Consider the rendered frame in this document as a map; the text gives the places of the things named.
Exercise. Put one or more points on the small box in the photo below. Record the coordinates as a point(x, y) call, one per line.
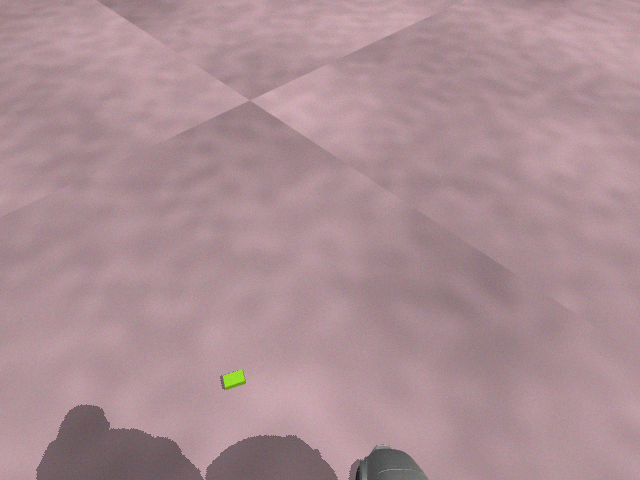
point(234, 379)

